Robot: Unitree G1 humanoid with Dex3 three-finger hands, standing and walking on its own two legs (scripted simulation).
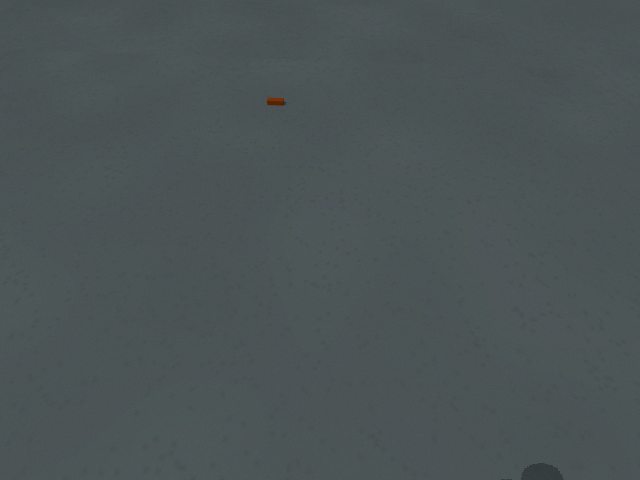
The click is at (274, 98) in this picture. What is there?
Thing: small brick
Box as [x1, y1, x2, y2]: [267, 98, 283, 105]
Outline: 267,99 267,104 283,105 283,98
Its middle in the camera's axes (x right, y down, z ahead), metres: -0.26 -0.81 +2.30
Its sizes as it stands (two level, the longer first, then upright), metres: 0.096 0.036 0.027
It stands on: the floor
